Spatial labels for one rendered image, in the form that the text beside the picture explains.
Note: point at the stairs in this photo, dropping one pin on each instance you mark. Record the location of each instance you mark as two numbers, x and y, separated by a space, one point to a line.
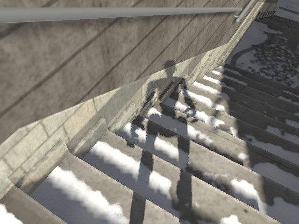
282 22
225 150

